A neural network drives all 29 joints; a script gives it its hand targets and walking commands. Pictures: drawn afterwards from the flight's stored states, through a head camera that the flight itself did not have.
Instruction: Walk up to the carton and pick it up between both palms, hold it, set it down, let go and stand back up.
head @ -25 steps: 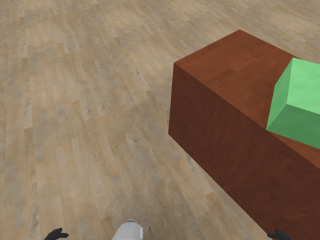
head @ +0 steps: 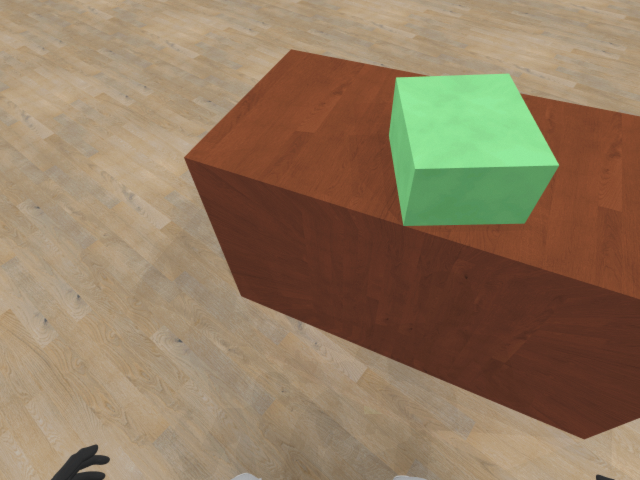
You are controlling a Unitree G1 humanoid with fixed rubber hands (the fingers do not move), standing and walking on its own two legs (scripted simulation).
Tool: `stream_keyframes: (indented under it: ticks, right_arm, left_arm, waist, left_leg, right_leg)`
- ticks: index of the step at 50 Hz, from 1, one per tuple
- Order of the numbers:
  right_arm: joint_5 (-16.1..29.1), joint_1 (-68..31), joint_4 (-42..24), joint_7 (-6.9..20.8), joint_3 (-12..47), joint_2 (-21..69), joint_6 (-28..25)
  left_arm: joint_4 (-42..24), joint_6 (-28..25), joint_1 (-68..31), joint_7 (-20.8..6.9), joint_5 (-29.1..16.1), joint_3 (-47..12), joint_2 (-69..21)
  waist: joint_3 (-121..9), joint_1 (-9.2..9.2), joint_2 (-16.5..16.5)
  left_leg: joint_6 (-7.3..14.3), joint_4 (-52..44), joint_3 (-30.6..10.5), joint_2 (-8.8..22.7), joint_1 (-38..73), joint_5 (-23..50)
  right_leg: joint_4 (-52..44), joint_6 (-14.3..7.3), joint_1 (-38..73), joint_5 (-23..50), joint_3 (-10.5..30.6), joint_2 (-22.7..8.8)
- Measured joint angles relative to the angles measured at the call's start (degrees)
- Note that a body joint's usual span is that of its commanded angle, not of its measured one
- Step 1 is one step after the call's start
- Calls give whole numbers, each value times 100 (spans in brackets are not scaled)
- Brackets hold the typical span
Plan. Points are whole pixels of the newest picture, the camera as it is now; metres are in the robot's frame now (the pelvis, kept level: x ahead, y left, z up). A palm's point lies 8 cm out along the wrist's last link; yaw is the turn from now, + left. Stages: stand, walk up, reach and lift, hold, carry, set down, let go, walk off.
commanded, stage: walk up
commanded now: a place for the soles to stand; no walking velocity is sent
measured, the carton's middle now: (457, 147) +0.69 -0.26 -0.03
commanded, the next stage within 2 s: none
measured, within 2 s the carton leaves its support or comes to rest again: neither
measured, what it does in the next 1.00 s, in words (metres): steps on the spot, turning right: left foot, then right foot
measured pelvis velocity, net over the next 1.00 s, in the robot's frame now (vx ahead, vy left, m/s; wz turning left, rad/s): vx -0.02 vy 0.02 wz -0.46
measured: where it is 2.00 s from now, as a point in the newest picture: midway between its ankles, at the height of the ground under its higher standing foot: outside the picture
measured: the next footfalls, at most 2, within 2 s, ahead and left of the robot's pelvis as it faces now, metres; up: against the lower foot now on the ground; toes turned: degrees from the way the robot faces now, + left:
left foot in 0.30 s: +0.13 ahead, +0.12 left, +0.00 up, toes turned -9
right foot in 0.64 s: +0.00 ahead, -0.12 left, +0.00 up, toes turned -23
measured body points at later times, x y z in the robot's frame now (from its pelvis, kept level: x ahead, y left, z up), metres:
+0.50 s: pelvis +0.01 +0.02 +0.01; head +0.07 +0.04 +0.45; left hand +0.22 +0.29 -0.11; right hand +0.01 -0.32 -0.07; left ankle +0.09 +0.13 -0.71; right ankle -0.04 -0.13 -0.64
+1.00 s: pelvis -0.02 +0.02 +0.00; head +0.01 +0.00 +0.45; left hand +0.21 +0.25 -0.10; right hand -0.09 -0.30 -0.12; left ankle +0.08 +0.14 -0.71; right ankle -0.04 -0.10 -0.71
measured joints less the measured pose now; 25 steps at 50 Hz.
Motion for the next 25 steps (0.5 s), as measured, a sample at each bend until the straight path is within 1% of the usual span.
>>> stream_keyframes:
  ticks: [1, 2, 3, 5, 8, 11, 13, 14, 15, 16, 17, 18, 20, 22, 23, 25]
  right_arm:
    - [37, -11, 109, -21, 20, 36, 77]
    - [70, -42, 203, -45, 61, 84, 138]
    - [97, -82, 267, -56, 109, 133, 154]
    - [106, -170, 323, -62, 193, 255, 100]
    - [76, -262, 360, -66, 294, 400, -1]
    - [38, -334, 383, -65, 311, 440, 25]
    - [19, -389, 402, -81, 274, 431, 16]
    - [3, -417, 408, -87, 250, 424, -10]
    - [-17, -443, 408, -93, 228, 424, -48]
    - [-45, -480, 411, -97, 210, 465, -84]
    - [-71, -505, 395, -90, 212, 477, -110]
    - [-84, -532, 375, -72, 216, 464, -127]
    - [-86, -583, 355, -59, 219, 455, -153]
    - [-89, -568, 323, -91, 235, 499, -164]
    - [-98, -542, 311, -98, 249, 504, -163]
    - [-125, -470, 281, -71, 253, 453, -121]
  left_arm:
    - [-25, -29, 48, 41, 27, -28, -58]
    - [-39, -52, 114, 63, 32, -67, -101]
    - [-42, -68, 179, 89, 18, -102, -137]
    - [-31, -111, 274, 174, -45, -146, -169]
    - [-47, -138, 298, 284, -63, -181, -184]
    - [-95, -162, 305, 344, -61, -240, -210]
    - [-102, -167, 273, 365, -51, -305, -228]
    - [-106, -156, 241, 367, -53, -339, -218]
    - [-98, -134, 193, 366, -68, -366, -193]
    - [-66, -95, 104, 368, -97, -366, -153]
    - [-23, -58, 14, 379, -121, -346, -152]
    - [21, -32, -57, 402, -126, -335, -175]
    - [108, -13, -166, 414, -130, -346, -171]
    - [176, -33, -281, 372, -168, -313, -89]
    - [197, -45, -324, 343, -199, -280, -54]
    - [217, -75, -344, 286, -213, -228, -22]
  waist:
    - [-49, 54, 42]
    - [-103, 148, 39]
    - [-125, 224, 27]
    - [-88, 275, -32]
    - [62, 275, -174]
    - [107, 283, -300]
    - [120, 261, -382]
    - [133, 245, -433]
    - [148, 213, -504]
    - [197, 202, -656]
    - [236, 228, -731]
    - [266, 251, -695]
    - [334, 209, -562]
    - [374, 143, -562]
    - [371, 113, -573]
    - [333, 80, -550]
  left_leg:
    - [2, 351, -304, -198, -154, -372]
    - [2, 654, -559, -429, -288, -628]
    - [4, 854, -747, -625, -391, -741]
    - [4, 1054, -940, -860, -591, -670]
    - [46, 930, -1045, -1030, -712, -405]
    - [112, 776, -1143, -1168, -696, -251]
    - [174, 435, -1157, -1271, -533, -143]
    - [223, 139, -1141, -1317, -387, 10]
    - [228, -186, -1121, -1369, -235, 328]
    - [175, -216, -1034, -1434, -186, 514]
    - [140, -148, -946, -1415, -167, 509]
    - [123, -72, -899, -1302, -153, 431]
    - [115, -103, -884, -1047, -59, 353]
    - [42, -366, -868, -920, 44, 534]
    - [47, -494, -861, -887, 70, 622]
    - [68, -668, -825, -823, 101, 733]
  right_leg:
    - [102, 1, -63, -91, 67, 43]
    - [116, -5, -115, -132, 197, 84]
    - [60, -15, -124, -116, 331, 126]
    - [-62, -8, -113, -19, 519, 185]
    - [-26, -10, -95, -22, 684, 250]
    - [192, 18, -161, -142, 830, 327]
    - [381, 55, -207, -247, 920, 344]
    - [511, 86, -242, -315, 966, 344]
    - [670, 125, -287, -397, 1011, 330]
    - [862, 125, -341, -463, 1098, 277]
    - [1134, 68, -448, -511, 1127, 299]
    - [1557, 40, -592, -841, 1030, 392]
    - [2454, 3, -829, -1285, 760, 531]
    - [2968, 13, -960, -1230, 677, 512]
    - [2981, 38, -964, -1106, 672, 459]
    - [2538, 99, -824, -924, 643, 322]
